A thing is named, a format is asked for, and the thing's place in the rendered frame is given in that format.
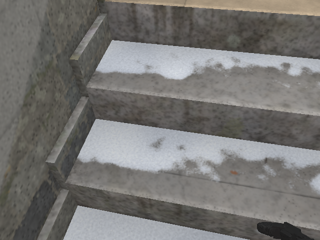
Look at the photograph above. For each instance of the right robot hand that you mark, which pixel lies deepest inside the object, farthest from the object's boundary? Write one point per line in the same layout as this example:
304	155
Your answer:
283	231

